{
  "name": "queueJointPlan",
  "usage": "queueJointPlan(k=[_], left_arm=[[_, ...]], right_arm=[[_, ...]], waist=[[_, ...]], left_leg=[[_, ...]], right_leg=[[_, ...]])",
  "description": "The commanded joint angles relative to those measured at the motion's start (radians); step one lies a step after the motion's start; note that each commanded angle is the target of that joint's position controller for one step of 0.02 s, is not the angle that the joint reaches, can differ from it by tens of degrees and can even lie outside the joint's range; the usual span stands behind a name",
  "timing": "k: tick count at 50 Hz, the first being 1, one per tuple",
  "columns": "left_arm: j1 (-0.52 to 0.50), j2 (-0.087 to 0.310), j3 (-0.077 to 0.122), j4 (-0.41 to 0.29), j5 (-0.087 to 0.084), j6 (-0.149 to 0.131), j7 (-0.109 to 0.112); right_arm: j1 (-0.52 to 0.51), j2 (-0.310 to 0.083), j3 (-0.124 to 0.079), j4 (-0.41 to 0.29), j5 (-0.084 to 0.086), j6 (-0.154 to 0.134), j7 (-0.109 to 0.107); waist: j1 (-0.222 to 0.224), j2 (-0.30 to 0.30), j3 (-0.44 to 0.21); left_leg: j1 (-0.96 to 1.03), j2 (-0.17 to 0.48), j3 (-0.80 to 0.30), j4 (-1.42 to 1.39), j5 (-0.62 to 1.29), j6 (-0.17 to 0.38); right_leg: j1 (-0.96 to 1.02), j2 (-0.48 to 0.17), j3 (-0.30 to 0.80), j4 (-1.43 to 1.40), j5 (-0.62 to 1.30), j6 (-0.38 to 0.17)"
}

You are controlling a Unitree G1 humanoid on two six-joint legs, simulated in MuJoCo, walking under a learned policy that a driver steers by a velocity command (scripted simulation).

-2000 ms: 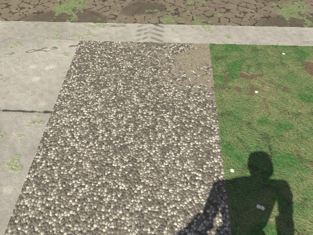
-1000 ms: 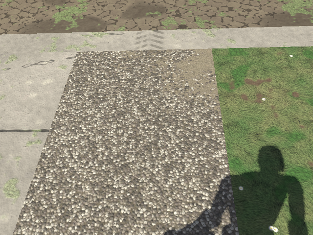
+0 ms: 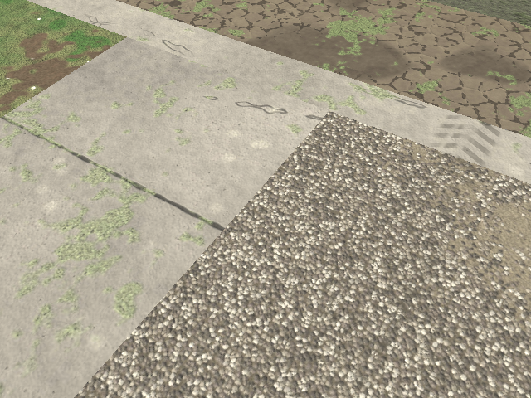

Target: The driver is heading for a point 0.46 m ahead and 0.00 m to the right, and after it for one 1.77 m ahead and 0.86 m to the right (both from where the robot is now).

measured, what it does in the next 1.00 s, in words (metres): walks ahead: left foot, then right foot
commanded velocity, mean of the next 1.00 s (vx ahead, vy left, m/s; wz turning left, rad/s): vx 0.46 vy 0.00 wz -0.05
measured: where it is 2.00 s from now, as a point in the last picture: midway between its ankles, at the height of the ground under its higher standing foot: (297, 254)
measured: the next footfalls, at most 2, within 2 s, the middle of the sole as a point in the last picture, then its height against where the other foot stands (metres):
left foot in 0.42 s outside the picture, level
right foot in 0.94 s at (285, 371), level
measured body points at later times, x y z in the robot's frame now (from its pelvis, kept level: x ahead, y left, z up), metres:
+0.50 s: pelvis +0.20 +0.05 -0.01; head +0.24 +0.06 +0.44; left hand +0.10 +0.29 -0.15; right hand +0.42 -0.15 -0.11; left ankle +0.24 +0.14 -0.74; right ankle +0.03 -0.10 -0.66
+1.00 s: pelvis +0.48 +0.05 -0.02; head +0.52 +0.04 +0.42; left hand +0.67 +0.28 -0.13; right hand +0.45 -0.21 -0.17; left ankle +0.28 +0.16 -0.66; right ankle +0.56 +0.00 -0.74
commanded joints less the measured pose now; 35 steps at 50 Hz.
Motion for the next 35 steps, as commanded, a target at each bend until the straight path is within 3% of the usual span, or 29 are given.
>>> queueJointPlan(k=[1,2,3,5,9,13,16,18,19,20,21,22,23,24,25,26,27,28,30,35], left_arm=[[0.05,0.221,0.054,-0.037,0.03,-0.015,0.021],[0.021,0.155,0.039,-0.04,0.019,-0.026,0.009],[0.008,0.127,0.031,-0.039,0.012,-0.039,-0.005],[0.053,0.109,0.026,-0.026,0.009,-0.056,-0.02],[0.202,0.101,0.028,0.033,0.008,-0.076,-0.045],[0.252,0.103,0.027,0.067,0.0,-0.078,-0.048],[0.3,0.115,0.027,0.102,0.001,-0.071,-0.045],[0.307,0.134,0.03,0.121,0.001,-0.063,-0.041],[0.302,0.144,0.03,0.129,-0.001,-0.061,-0.039],[0.29,0.149,0.029,0.135,-0.009,-0.056,-0.037],[0.279,0.137,0.023,0.128,-0.018,-0.055,-0.035],[0.278,0.045,-0.004,0.067,-0.039,-0.059,-0.045],[0.301,0.054,0.006,0.061,-0.031,-0.059,-0.043],[0.222,0.11,0.025,0.054,-0.016,-0.052,-0.039],[0.179,0.077,0.015,0.046,-0.017,-0.059,-0.046],[0.18,0.056,0.013,0.059,-0.017,-0.055,-0.051],[0.191,0.051,0.016,0.069,0.0,-0.04,-0.057],[0.222,0.034,0.014,0.089,0.011,-0.024,-0.065],[0.213,0.026,0.019,0.087,0.014,-0.008,-0.079],[0.019,0.013,0.015,0.022,0.013,-0.005,-0.093]], right_arm=[[-0.135,-0.08,0.0,-0.137,-0.019,-0.041,0.009],[-0.118,-0.098,-0.005,-0.127,-0.026,-0.046,0.027],[-0.069,-0.094,-0.004,-0.101,-0.027,-0.048,0.041],[-0.03,-0.081,0.002,-0.077,-0.033,-0.043,0.056],[-0.164,-0.056,0.02,-0.116,-0.03,-0.044,0.061],[-0.302,-0.027,0.046,-0.16,-0.031,-0.049,0.071],[-0.382,-0.004,0.066,-0.188,-0.024,-0.056,0.076],[-0.344,-0.018,0.064,-0.18,-0.022,-0.061,0.064],[-0.273,-0.033,0.057,-0.157,-0.022,-0.066,0.053],[-0.128,-0.052,0.047,-0.109,-0.025,-0.075,0.039],[0.032,-0.093,0.032,-0.059,-0.04,-0.088,0.024],[0.183,-0.192,0.008,-0.041,-0.063,-0.093,0.007],[0.211,-0.232,-0.003,-0.021,-0.03,-0.084,0.005],[0.13,-0.193,0.006,-0.022,-0.011,-0.081,0.004],[0.053,-0.123,0.026,-0.026,-0.011,-0.088,0.005],[0.001,-0.073,0.04,-0.026,-0.013,-0.095,0.006],[-0.02,-0.046,0.05,-0.018,-0.009,-0.103,0.003],[-0.029,-0.031,0.055,-0.012,-0.008,-0.11,0.0],[0.002,-0.042,0.054,0.009,-0.003,-0.131,-0.001],[0.049,-0.035,0.059,0.044,-0.002,-0.146,-0.005]], waist=[[0.016,-0.111,0.131],[-0.011,-0.083,0.146],[-0.028,-0.091,0.134],[-0.015,-0.131,0.117],[0.053,-0.114,0.147],[0.085,-0.147,0.146],[0.11,-0.169,0.152],[0.079,-0.181,0.137],[0.037,-0.179,0.097],[-0.038,-0.151,0.015],[-0.108,-0.13,-0.09],[-0.152,0.055,-0.252],[-0.122,0.19,-0.327],[-0.099,0.084,-0.176],[-0.066,0.056,-0.052],[-0.03,0.04,0.018],[-0.001,0.067,0.058],[0.018,0.079,0.072],[0.033,0.08,0.086],[0.021,0.06,0.147]], left_leg=[[-0.495,0.102,0.018,0.361,-0.077,-0.027],[-0.443,0.122,0.0,0.397,0.006,-0.029],[-0.413,0.113,0.014,0.444,0.06,-0.041],[-0.39,0.12,0.043,0.523,0.109,-0.049],[-0.466,0.137,0.054,0.457,0.168,-0.058],[-0.38,0.179,0.179,0.222,0.2,-0.074],[-0.252,0.187,0.273,0.068,0.151,-0.044],[-0.132,0.152,0.3,0.001,0.096,0.001],[-0.029,0.119,0.309,-0.032,0.082,0.025],[0.153,0.094,0.311,-0.104,0.133,0.053],[0.416,0.156,0.242,-0.11,0.161,0.082],[0.739,0.459,-0.131,-0.143,-0.042,0.162],[0.773,0.631,-0.518,-0.272,0.053,0.232],[0.655,0.58,-0.368,-0.265,0.105,0.213],[0.502,0.535,-0.222,-0.293,0.177,0.187],[0.388,0.48,-0.114,-0.338,0.203,0.139],[0.307,0.441,-0.042,-0.371,0.224,0.11],[0.264,0.415,0.015,-0.398,0.238,0.096],[0.248,0.409,0.076,-0.432,0.319,0.096],[0.266,0.384,0.232,-0.464,0.454,0.086]], right_leg=[[0.18,-0.458,0.563,-0.351,-0.494,-0.154],[0.132,-0.39,0.477,-0.345,-0.435,-0.137],[0.136,-0.316,0.362,-0.337,-0.326,-0.108],[0.135,-0.244,0.215,-0.33,-0.178,-0.092],[0.223,-0.234,0.123,-0.312,0.067,-0.116],[0.247,-0.224,0.038,-0.283,0.338,-0.119],[0.247,-0.241,0.013,-0.252,0.483,-0.12],[0.256,-0.263,0.002,-0.184,0.693,-0.117],[0.266,-0.265,-0.012,-0.096,0.883,-0.109],[0.248,-0.242,-0.051,0.064,0.982,-0.091],[0.107,-0.214,-0.078,0.254,0.845,-0.072],[-0.207,-0.132,-0.126,0.59,0.393,-0.032],[-0.376,-0.003,-0.064,0.829,-0.192,-0.027],[-0.447,-0.063,0.016,0.884,-0.132,-0.044],[-0.443,-0.093,0.024,0.843,-0.066,-0.051],[-0.402,-0.119,0.02,0.768,-0.027,-0.052],[-0.363,-0.13,0.017,0.724,-0.01,-0.045],[-0.33,-0.129,0.014,0.708,0.007,-0.038],[-0.347,-0.117,0.009,0.702,0.05,-0.032],[-0.479,-0.117,-0.012,0.547,0.246,-0.015]])
Velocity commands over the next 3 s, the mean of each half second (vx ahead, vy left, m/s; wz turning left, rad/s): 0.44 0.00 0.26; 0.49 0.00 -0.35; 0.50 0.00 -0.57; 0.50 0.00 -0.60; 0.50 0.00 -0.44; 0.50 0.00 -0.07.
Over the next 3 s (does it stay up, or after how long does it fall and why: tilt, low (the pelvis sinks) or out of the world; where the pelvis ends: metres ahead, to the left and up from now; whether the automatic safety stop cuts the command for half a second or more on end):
stays up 1.32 -0.45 0.00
